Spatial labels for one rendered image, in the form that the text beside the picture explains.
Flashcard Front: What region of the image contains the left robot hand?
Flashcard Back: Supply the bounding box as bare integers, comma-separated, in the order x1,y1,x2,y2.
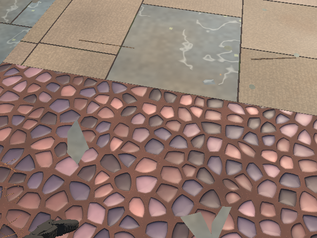
24,219,79,238

